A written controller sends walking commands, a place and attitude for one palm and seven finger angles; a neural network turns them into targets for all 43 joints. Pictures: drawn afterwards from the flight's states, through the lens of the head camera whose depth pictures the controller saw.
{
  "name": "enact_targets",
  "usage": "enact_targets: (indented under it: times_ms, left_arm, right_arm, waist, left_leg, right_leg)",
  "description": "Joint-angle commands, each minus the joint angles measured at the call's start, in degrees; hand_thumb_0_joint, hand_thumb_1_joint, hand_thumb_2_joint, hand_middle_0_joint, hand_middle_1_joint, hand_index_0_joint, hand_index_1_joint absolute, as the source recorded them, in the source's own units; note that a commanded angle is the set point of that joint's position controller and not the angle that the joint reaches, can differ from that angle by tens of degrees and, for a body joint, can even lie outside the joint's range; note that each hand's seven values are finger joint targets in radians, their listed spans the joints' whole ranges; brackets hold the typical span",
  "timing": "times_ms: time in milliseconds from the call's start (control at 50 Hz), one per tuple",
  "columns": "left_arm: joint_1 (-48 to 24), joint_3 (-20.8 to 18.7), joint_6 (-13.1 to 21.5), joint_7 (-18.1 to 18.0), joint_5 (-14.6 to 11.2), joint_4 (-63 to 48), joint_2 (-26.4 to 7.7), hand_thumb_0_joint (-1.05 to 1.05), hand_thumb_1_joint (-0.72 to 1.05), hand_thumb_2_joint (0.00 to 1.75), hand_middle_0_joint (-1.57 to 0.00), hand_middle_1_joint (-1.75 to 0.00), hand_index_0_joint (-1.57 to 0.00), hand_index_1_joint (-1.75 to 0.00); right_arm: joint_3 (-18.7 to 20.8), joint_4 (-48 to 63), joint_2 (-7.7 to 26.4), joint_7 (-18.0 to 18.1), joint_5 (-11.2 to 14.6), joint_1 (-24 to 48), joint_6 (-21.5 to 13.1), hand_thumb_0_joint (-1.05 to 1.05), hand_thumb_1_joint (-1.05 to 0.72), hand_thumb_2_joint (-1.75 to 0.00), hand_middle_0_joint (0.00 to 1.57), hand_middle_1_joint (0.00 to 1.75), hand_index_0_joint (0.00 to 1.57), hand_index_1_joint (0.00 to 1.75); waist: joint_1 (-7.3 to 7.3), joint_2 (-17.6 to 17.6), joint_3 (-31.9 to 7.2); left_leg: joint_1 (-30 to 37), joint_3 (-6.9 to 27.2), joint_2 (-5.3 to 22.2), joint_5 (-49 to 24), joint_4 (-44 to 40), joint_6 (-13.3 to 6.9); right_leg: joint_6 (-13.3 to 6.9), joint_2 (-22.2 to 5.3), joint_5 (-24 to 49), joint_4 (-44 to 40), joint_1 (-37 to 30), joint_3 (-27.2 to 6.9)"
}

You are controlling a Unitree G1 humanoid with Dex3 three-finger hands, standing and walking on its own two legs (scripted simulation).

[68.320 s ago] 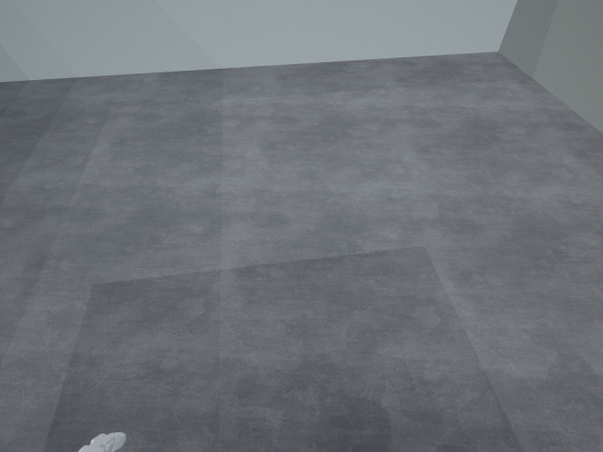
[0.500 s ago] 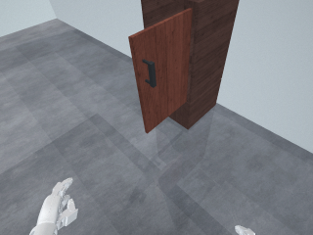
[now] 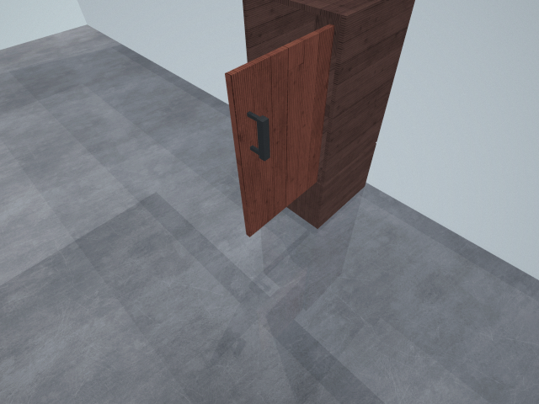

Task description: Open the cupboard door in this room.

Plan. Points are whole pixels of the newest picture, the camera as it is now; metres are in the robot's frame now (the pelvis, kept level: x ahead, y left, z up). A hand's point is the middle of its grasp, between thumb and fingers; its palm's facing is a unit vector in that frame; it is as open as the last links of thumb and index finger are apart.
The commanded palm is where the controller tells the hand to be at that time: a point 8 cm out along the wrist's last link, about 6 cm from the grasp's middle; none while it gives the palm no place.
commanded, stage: let the arm hang, fingers relaxed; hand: left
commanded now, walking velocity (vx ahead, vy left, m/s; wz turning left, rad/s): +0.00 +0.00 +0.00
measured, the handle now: (258, 136) +0.73 +0.07 -0.03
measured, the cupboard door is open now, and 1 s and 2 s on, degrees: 91 91 91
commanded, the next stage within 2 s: look to check the result in 0.44 s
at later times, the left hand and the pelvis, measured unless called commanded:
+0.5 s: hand out of the picture +0.00 +0.17 -0.17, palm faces +0.02 -0.98 -0.18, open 7.3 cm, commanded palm none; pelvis +0.00 +0.01 +0.00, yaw -1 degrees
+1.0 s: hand out of the picture +0.02 +0.19 -0.17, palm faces +0.00 -0.97 -0.22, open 7.4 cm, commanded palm none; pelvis +0.01 +0.01 +0.00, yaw -1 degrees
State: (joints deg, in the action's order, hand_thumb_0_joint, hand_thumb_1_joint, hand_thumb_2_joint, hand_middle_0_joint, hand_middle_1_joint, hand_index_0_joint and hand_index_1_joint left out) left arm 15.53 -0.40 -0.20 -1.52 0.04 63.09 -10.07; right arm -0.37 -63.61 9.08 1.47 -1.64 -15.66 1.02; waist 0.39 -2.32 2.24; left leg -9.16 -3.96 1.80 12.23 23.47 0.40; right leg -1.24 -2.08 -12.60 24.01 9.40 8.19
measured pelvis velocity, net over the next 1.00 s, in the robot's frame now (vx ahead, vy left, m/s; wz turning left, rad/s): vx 0.01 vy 0.01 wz -0.02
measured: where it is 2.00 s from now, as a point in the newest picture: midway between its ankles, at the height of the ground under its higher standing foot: outside the picture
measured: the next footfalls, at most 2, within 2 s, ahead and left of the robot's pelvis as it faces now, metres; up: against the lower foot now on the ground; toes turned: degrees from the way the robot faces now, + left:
none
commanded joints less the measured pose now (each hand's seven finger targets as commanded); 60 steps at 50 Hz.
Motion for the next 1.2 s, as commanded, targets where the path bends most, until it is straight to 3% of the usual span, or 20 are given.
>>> enact_targets:
  times_ms: [0, 240, 420, 520, 820, 1180]
  left_arm:
    - [1.46, -1.01, 1.08, -0.38, 0.25, -0.26, -5.11, 0.0, 0.9, 0.9, -0.2, -0.3, -0.2, -0.3]
    - [3.17, -1.23, 1.31, -0.61, 0.31, 1.64, -3.83, 0.0, 0.9, 0.9, -0.2, -0.3, -0.2, -0.3]
    - [3.94, -1.19, 1.36, -0.72, 0.38, 2.15, -3.33, 0.0, 0.9, 0.9, -0.2, -0.3, -0.2, -0.3]
    - [4.09, -1.23, 1.32, -0.73, 0.42, 2.15, -3.23, 0.0, 0.9, 0.9, -0.2, -0.3, -0.2, -0.3]
    - [2.69, -1.62, 1.84, -0.57, 0.52, 1.53, -5.55, 0.0, 0.9, 0.9, -0.2, -0.3, -0.2, -0.3]
    - [-1.82, -2.0, 2.12, -0.12, 0.54, 0.62, -9.74, 0.0, 0.9, 0.9, -0.2, -0.3, -0.2, -0.3]
  right_arm:
    - [0.66, -0.16, 4.14, -0.02, 0.24, -3.71, -0.72, 0.0, -0.9, -0.9, 0.2, 0.3, 0.2, 0.3]
    - [0.7, -1.94, 2.52, 0.35, 0.3, -4.53, -1.37, 0.0, -0.9, -0.9, 0.2, 0.3, 0.2, 0.3]
    - [0.87, -2.24, 2.4, 0.51, 0.42, -5.4, -1.34, 0.0, -0.9, -0.9, 0.2, 0.3, 0.2, 0.3]
    - [1.02, -2.1, 2.38, 0.52, 0.4, -5.59, -1.33, 0.0, -0.9, -0.9, 0.2, 0.3, 0.2, 0.3]
    - [1.59, -1.49, 5.09, 0.47, 0.47, -3.45, -1.71, 0.0, -0.9, -0.9, 0.2, 0.3, 0.2, 0.3]
    - [1.91, -0.71, 9.39, 0.1, 0.42, 0.94, -1.82, 0.0, -0.9, -0.9, 0.2, 0.3, 0.2, 0.3]
  waist:
    - [0.05, 5.02, 4.06]
    - [-0.33, 1.11, 2.34]
    - [-0.13, 2.76, 4.01]
    - [0.0, 1.5, 3.9]
    - [-0.01, 3.15, 2.51]
    - [0.01, 2.54, 1.34]
  left_leg:
    - [-2.83, 4.07, 4.2, -2.45, -5.82, -1.13]
    - [-2.08, 3.55, 4.18, -4.47, -6.51, -1.23]
    - [-2.28, 3.58, 4.18, -3.44, -6.6, -1.32]
    - [-2.04, 3.53, 4.15, -2.68, -6.76, -1.38]
    - [-0.43, 3.78, 4.65, -5.44, -6.62, -1.67]
    - [0.65, 4.3, 5.1, -5.99, -7.65, -1.48]
  right_leg:
    - [-0.75, -5.46, 0.11, -7.18, 1.47, -7.04]
    - [-0.75, -5.31, 3.6, -6.0, -0.3, -7.21]
    - [-0.78, -5.19, 2.59, -6.34, 0.72, -7.12]
    - [-0.78, -5.06, 2.03, -6.23, 1.1, -7.32]
    - [-0.97, -5.3, 4.94, -6.32, 0.16, -7.47]
    - [-1.12, -5.76, 5.39, -7.58, -1.11, -7.98]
